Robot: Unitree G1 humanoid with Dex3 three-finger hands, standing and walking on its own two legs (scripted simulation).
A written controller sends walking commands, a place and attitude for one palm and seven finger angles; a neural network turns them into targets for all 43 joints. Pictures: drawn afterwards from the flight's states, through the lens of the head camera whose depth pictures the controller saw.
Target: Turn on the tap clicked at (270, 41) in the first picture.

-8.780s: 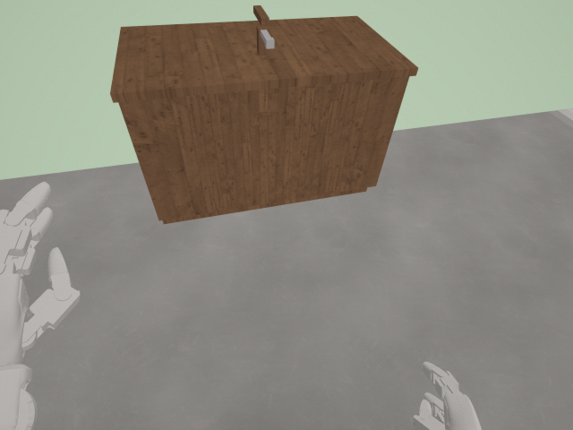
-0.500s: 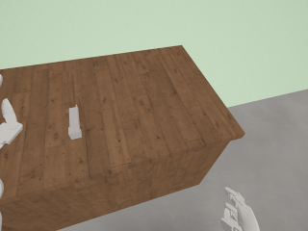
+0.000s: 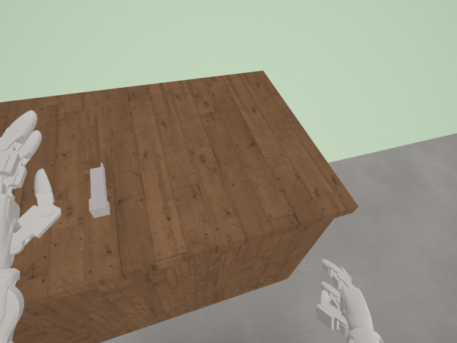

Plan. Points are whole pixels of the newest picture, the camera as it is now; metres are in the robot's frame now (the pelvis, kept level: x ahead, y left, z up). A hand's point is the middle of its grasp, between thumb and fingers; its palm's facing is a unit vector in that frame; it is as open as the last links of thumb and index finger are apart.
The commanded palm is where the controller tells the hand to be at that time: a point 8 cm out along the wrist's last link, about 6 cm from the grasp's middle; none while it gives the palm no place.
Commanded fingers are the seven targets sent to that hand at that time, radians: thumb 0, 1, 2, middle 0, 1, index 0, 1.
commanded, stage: shuffle to correct the standing spot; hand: left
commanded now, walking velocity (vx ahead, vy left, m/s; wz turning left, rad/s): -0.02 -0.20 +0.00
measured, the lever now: (99, 206) +0.32 +0.27 +0.02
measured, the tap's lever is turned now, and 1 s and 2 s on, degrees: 0 0 0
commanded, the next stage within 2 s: come to a stop and stand still in 1.62 s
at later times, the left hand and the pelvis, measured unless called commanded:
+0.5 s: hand (107, 234) +0.21 +0.18 +0.15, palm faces +0.29 -0.88 -0.38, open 7.4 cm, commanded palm +0.15 +0.22 +0.18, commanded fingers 0.00 0.90 0.90 -0.20 -0.30 -0.20 -0.30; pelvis -0.02 -0.06 +0.00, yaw -1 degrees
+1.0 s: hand (105, 225) +0.22 +0.18 +0.16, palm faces +0.29 -0.86 -0.42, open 7.4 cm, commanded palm +0.16 +0.22 +0.18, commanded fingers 0.00 0.90 0.90 -0.20 -0.30 -0.20 -0.30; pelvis +0.00 -0.06 -0.01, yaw +0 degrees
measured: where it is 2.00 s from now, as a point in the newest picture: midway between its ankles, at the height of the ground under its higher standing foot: outside the picture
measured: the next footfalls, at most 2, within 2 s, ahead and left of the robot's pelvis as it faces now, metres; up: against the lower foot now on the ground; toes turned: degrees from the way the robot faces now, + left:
none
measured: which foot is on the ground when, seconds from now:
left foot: down 0.00-1.00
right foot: down 0.00-1.00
